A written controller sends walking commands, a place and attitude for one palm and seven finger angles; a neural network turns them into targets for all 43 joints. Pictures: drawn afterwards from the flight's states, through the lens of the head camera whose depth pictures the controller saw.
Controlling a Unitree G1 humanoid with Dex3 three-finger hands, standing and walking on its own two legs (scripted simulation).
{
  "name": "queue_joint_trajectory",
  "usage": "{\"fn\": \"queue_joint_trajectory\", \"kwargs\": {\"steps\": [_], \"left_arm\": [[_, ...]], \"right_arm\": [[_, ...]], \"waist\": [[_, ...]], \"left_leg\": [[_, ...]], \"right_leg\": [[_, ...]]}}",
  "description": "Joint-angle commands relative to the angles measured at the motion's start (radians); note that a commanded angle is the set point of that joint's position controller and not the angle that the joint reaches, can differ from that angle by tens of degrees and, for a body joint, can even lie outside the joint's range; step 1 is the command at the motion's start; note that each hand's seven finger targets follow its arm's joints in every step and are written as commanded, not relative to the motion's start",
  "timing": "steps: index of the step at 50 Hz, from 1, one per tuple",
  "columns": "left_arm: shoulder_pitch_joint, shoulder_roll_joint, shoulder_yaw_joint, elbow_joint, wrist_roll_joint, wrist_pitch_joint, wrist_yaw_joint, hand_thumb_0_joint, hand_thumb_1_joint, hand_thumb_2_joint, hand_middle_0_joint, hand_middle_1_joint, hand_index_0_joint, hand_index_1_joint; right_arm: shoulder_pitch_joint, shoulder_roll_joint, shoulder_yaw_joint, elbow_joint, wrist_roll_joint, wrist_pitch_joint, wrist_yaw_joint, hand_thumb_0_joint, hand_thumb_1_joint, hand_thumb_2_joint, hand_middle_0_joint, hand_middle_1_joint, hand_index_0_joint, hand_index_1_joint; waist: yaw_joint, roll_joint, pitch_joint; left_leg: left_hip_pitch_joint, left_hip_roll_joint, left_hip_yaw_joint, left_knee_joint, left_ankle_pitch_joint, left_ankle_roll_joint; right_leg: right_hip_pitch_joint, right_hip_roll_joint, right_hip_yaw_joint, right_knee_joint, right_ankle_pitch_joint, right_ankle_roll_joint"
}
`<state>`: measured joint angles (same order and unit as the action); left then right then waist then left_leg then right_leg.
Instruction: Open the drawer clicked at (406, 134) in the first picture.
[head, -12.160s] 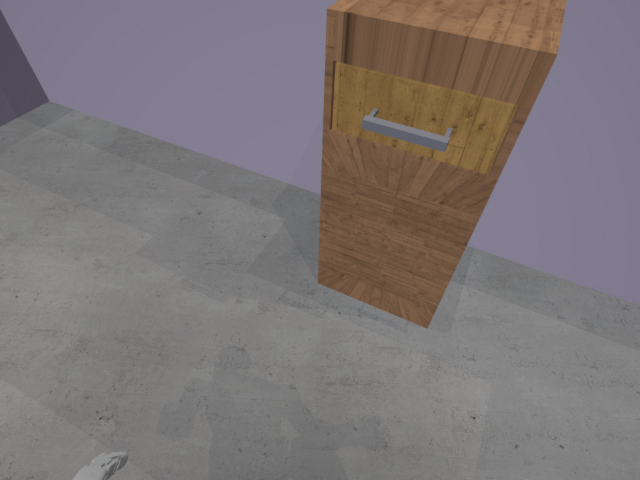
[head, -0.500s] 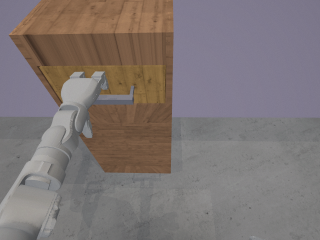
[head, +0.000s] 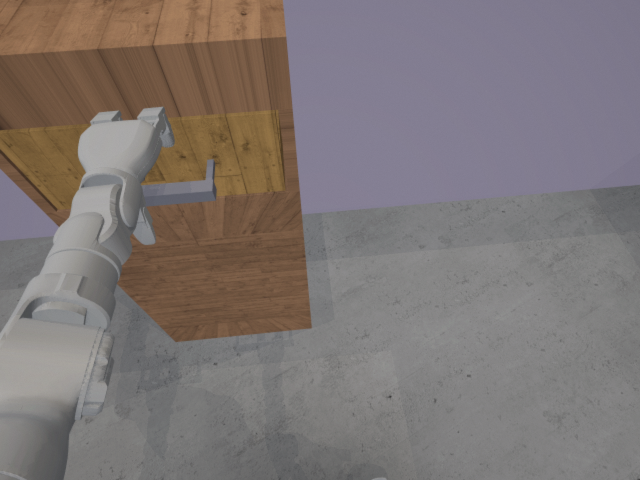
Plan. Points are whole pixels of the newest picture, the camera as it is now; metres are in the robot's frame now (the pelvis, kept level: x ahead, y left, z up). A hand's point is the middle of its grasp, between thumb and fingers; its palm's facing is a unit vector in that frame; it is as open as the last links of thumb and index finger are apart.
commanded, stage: move the hooked fingers above the handle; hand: left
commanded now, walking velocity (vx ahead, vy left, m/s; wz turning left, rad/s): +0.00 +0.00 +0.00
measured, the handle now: (152, 183) +0.54 +0.23 +0.02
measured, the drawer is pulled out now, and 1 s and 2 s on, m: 0.00 0.00 0.00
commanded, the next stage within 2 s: none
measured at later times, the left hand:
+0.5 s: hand (118, 187) +0.48 +0.24 +0.08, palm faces -0.05 +0.00 -1.00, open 13.9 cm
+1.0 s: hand (131, 200) +0.46 +0.22 +0.08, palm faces -0.10 -0.01 -0.99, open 13.9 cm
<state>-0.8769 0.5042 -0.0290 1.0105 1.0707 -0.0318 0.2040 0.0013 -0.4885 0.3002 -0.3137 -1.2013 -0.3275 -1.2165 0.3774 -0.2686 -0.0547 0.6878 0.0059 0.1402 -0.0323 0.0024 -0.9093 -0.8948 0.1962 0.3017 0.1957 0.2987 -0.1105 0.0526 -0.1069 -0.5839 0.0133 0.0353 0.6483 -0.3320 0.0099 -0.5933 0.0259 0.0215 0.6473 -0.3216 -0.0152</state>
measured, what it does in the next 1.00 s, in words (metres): stands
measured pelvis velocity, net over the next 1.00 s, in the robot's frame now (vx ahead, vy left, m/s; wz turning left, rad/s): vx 0.00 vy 0.01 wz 0.03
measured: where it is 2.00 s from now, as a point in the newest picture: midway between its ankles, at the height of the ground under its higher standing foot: outside the picture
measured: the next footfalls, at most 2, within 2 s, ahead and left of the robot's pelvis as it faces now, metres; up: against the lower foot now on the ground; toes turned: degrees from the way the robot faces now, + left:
none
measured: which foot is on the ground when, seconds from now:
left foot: down 0.00-1.00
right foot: down 0.00-1.00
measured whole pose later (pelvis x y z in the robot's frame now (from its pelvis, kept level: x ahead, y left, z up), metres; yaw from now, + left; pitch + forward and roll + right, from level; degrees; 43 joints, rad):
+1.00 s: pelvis +0.00 +0.01 +0.00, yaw +2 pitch +12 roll +0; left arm -0.81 0.46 -0.14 0.92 1.01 0.00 0.10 0.00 -0.49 0.30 -0.31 -1.20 -0.31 -1.20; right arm 0.35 -0.25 -0.05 0.69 0.01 0.15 -0.03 0.00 -0.91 -0.89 0.20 0.30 0.20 0.30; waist -0.06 0.06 -0.10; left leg -0.52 0.00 0.01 0.62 -0.32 0.02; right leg -0.51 0.01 0.00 0.61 -0.32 -0.01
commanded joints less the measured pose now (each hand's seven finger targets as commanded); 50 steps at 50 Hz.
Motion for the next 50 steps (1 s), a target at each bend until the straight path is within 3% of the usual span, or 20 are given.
{"fn": "queue_joint_trajectory", "kwargs": {"steps": [1, 5, 9, 10, 11, 13, 16, 18, 21, 25, 29, 31, 32, 37, 40, 41, 42, 44, 47, 50], "left_arm": [[-0.38, 0.279, 0.065, -0.17, -0.006, 0.02, 0.009, 0.0, -0.5, 0.3, -0.3, -1.2, -0.3, -1.2], [-0.416, 0.214, 0.017, -0.249, -0.025, -0.024, -0.007, 0.0, -0.5, 0.3, -0.3, -1.2, -0.3, -1.2], [-0.453, 0.238, 0.04, -0.309, -0.027, -0.066, 0.009, 0.0, -0.5, 0.3, -0.3, -1.2, -0.3, -1.2], [-0.46, 0.253, 0.053, -0.306, -0.022, -0.067, 0.02, 0.0, -0.5, 0.3, -0.3, -1.2, -0.3, -1.2], [-0.46, 0.22, 0.028, -0.289, -0.019, -0.061, 0.029, 0.0, -0.5, 0.3, -0.3, -1.2, -0.3, -1.2], [-0.459, 0.263, 0.067, -0.251, -0.012, -0.045, 0.051, 0.0, -0.5, 0.3, -0.3, -1.2, -0.3, -1.2], [-0.476, 0.255, 0.051, -0.2, -0.003, -0.001, 0.066, 0.0, -0.5, 0.3, -0.3, -1.2, -0.3, -1.2], [-0.456, 0.223, 0.026, -0.178, -0.004, 0.023, 0.053, 0.0, -0.5, 0.3, -0.3, -1.2, -0.3, -1.2], [-0.446, 0.175, -0.018, -0.157, -0.018, 0.041, 0.015, 0.0, -0.5, 0.3, -0.3, -1.2, -0.3, -1.2], [-0.501, 0.102, -0.078, -0.243, -0.037, -0.001, -0.036, 0.0, -0.5, 0.3, -0.3, -1.2, -0.3, -1.2], [-0.485, 0.146, -0.023, -0.345, -0.047, -0.073, -0.033, 0.0, -0.5, 0.3, -0.3, -1.2, -0.3, -1.2], [-0.491, 0.188, 0.018, -0.339, -0.035, -0.08, -0.002, 0.0, -0.5, 0.3, -0.3, -1.2, -0.3, -1.2], [-0.47, 0.24, 0.067, -0.324, -0.03, -0.076, 0.019, 0.0, -0.5, 0.3, -0.3, -1.2, -0.3, -1.2], [-0.392, 0.282, 0.118, -0.227, 0.006, 0.025, 0.097, 0.0, -0.5, 0.3, -0.3, -1.2, -0.3, -1.2], [-0.377, 0.229, 0.054, -0.195, 0.01, 0.085, 0.077, 0.0, -0.5, 0.3, -0.3, -1.2, -0.3, -1.2], [-0.381, 0.171, 0.002, -0.191, -0.003, 0.097, 0.055, 0.0, -0.5, 0.3, -0.3, -1.2, -0.3, -1.2], [-0.381, 0.172, 0.001, -0.187, -0.016, 0.095, 0.03, 0.0, -0.5, 0.3, -0.3, -1.2, -0.3, -1.2], [-0.392, 0.102, -0.065, -0.236, -0.046, 0.077, -0.024, 0.0, -0.5, 0.3, -0.3, -1.2, -0.3, -1.2], [-0.464, 0.061, -0.116, -0.36, -0.075, -0.004, -0.081, 0.0, -0.5, 0.3, -0.3, -1.2, -0.3, -1.2], [-0.507, 0.115, -0.076, -0.361, -0.063, -0.072, -0.069, 0.0, -0.5, 0.3, -0.3, -1.2, -0.3, -1.2]], "right_arm": [[0.067, -0.144, -0.057, -0.091, 0.001, -0.021, -0.011, 0.0, -0.9, -0.9, 0.2, 0.3, 0.2, 0.3], [0.065, -0.14, -0.062, -0.086, 0.001, -0.024, -0.013, 0.0, -0.9, -0.9, 0.2, 0.3, 0.2, 0.3], [0.068, -0.135, -0.063, -0.076, -0.004, -0.028, -0.013, 0.0, -0.9, -0.9, 0.2, 0.3, 0.2, 0.3], [0.064, -0.133, -0.061, -0.073, -0.003, -0.028, -0.013, 0.0, -0.9, -0.9, 0.2, 0.3, 0.2, 0.3], [0.059, -0.129, -0.06, -0.072, -0.004, -0.03, -0.011, 0.0, -0.9, -0.9, 0.2, 0.3, 0.2, 0.3], [0.06, -0.133, -0.057, -0.062, -0.003, -0.032, -0.007, 0.0, -0.9, -0.9, 0.2, 0.3, 0.2, 0.3], [0.055, -0.136, -0.052, -0.063, -0.002, -0.035, -0.003, 0.0, -0.9, -0.9, 0.2, 0.3, 0.2, 0.3], [0.052, -0.135, -0.052, -0.073, -0.002, -0.031, 0.0, 0.0, -0.9, -0.9, 0.2, 0.3, 0.2, 0.3], [0.05, -0.138, -0.053, -0.081, 0.0, -0.029, 0.0, 0.0, -0.9, -0.9, 0.2, 0.3, 0.2, 0.3], [0.052, -0.136, -0.06, -0.088, -0.002, -0.028, -0.004, 0.0, -0.9, -0.9, 0.2, 0.3, 0.2, 0.3], [0.053, -0.126, -0.063, -0.092, -0.011, -0.027, -0.006, 0.0, -0.9, -0.9, 0.2, 0.3, 0.2, 0.3], [0.049, -0.124, -0.058, -0.079, -0.012, -0.024, -0.002, 0.0, -0.9, -0.9, 0.2, 0.3, 0.2, 0.3], [0.051, -0.127, -0.054, -0.076, -0.015, -0.022, 0.001, 0.0, -0.9, -0.9, 0.2, 0.3, 0.2, 0.3], [0.023, -0.127, -0.045, -0.081, -0.014, -0.018, 0.015, 0.0, -0.9, -0.9, 0.2, 0.3, 0.2, 0.3], [0.027, -0.133, -0.05, -0.085, -0.007, -0.015, 0.016, 0.0, -0.9, -0.9, 0.2, 0.3, 0.2, 0.3], [0.025, -0.135, -0.052, -0.09, -0.004, -0.013, 0.016, 0.0, -0.9, -0.9, 0.2, 0.3, 0.2, 0.3], [0.031, -0.139, -0.054, -0.09, 0.0, -0.012, 0.012, 0.0, -0.9, -0.9, 0.2, 0.3, 0.2, 0.3], [0.026, -0.139, -0.06, -0.098, 0.004, -0.011, 0.004, 0.0, -0.9, -0.9, 0.2, 0.3, 0.2, 0.3], [0.018, -0.133, -0.061, -0.102, 0.001, -0.02, -0.014, 0.0, -0.9, -0.9, 0.2, 0.3, 0.2, 0.3], [0.026, -0.125, -0.054, -0.079, 0.0, -0.028, -0.027, 0.0, -0.9, -0.9, 0.2, 0.3, 0.2, 0.3]], "waist": [[0.034, -0.067, -0.43], [0.015, -0.026, -0.394], [0.018, 0.006, -0.417], [0.019, 0.013, -0.407], [0.014, 0.029, -0.391], [0.02, 0.008, -0.372], [0.015, -0.001, -0.359], [0.019, 0.01, -0.398], [0.005, -0.026, -0.39], [-0.013, -0.014, -0.403], [0.014, 0.037, -0.462], [0.023, 0.055, -0.431], [0.041, 0.041, -0.425], [0.071, 0.011, -0.412], [0.057, -0.018, -0.431], [0.037, -0.041, -0.426], [0.027, -0.072, -0.428], [0.009, -0.078, -0.418], [-0.015, -0.071, -0.398], [-0.016, -0.037, -0.33]], "left_leg": [[0.177, -0.033, 0.022, -0.033, 0.415, 0.043], [0.237, -0.028, 0.01, -0.04, 0.418, 0.044], [0.276, -0.031, -0.006, -0.032, 0.442, 0.043], [0.276, -0.029, -0.01, -0.032, 0.447, 0.04], [0.277, -0.031, -0.008, -0.029, 0.435, 0.037], [0.254, -0.029, -0.013, -0.033, 0.421, 0.034], [0.234, -0.029, -0.01, -0.037, 0.393, 0.032], [0.258, -0.029, -0.008, -0.03, 0.428, 0.03], [0.267, -0.026, -0.004, -0.027, 0.424, 0.034], [0.33, -0.02, -0.022, -0.015, 0.458, 0.037], [0.387, -0.016, -0.041, 0.006, 0.576, 0.03], [0.358, -0.014, -0.043, 0.009, 0.595, 0.023], [0.332, -0.015, -0.047, 0.006, 0.611, 0.019], [0.236, -0.022, -0.016, -0.015, 0.539, 0.018], [0.241, -0.019, -0.002, -0.026, 0.507, 0.022], [0.255, -0.019, 0.002, -0.029, 0.488, 0.027], [0.256, -0.018, 0.0, -0.032, 0.484, 0.032], [0.288, -0.022, 0.0, -0.039, 0.447, 0.04], [0.329, -0.027, -0.015, -0.044, 0.424, 0.048], [0.318, -0.033, -0.029, -0.043, 0.365, 0.045]], "right_leg": [[0.301, 0.01, -0.023, -0.057, 0.451, -0.01], [0.244, 0.013, -0.027, -0.074, 0.406, -0.014], [0.228, 0.017, -0.028, -0.068, 0.388, -0.019], [0.216, 0.017, -0.032, -0.064, 0.38, -0.022], [0.193, 0.018, -0.036, -0.064, 0.36, -0.022], [0.184, 0.019, -0.042, -0.06, 0.339, -0.024], [0.17, 0.019, -0.047, -0.057, 0.317, -0.024], [0.182, 0.018, -0.047, -0.052, 0.339, -0.024], [0.186, 0.017, -0.046, -0.063, 0.352, -0.018], [0.149, 0.018, -0.043, -0.068, 0.342, -0.016], [0.148, 0.021, -0.044, -0.046, 0.369, -0.02], [0.136, 0.023, -0.049, -0.032, 0.375, -0.024], [0.153, 0.024, -0.055, -0.026, 0.376, -0.028], [0.212, 0.024, -0.059, -0.019, 0.385, -0.032], [0.236, 0.019, -0.055, -0.033, 0.401, -0.024], [0.235, 0.019, -0.054, -0.046, 0.402, -0.02], [0.256, 0.016, -0.049, -0.058, 0.411, -0.018], [0.251, 0.014, -0.041, -0.08, 0.402, -0.01], [0.234, 0.01, -0.033, -0.1, 0.377, -0.009], [0.172, 0.012, -0.032, -0.099, 0.308, -0.014]]}}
